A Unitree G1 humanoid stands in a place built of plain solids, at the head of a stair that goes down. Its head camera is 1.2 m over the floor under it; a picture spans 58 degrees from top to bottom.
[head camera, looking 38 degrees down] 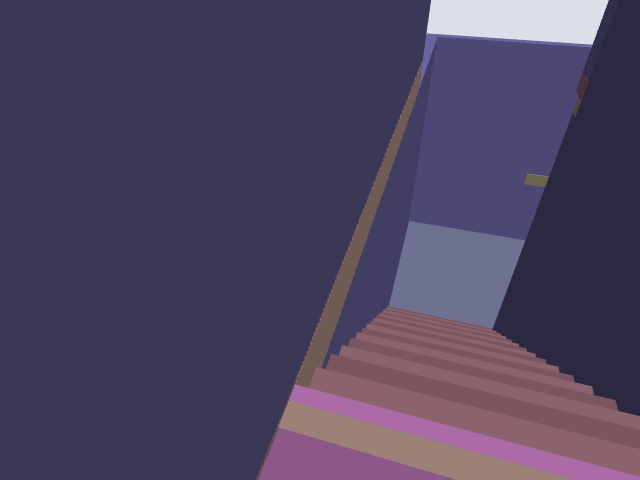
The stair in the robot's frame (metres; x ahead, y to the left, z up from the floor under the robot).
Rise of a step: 0.20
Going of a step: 0.22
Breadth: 1.40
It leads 17 degrees to the right of straight ahead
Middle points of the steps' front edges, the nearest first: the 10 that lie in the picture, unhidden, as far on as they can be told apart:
0.60 -0.59 0.00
0.81 -0.66 -0.20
1.02 -0.72 -0.41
1.24 -0.79 -0.61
1.45 -0.85 -0.82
1.66 -0.91 -1.02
1.88 -0.98 -1.23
2.09 -1.04 -1.43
2.31 -1.11 -1.64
2.52 -1.17 -1.84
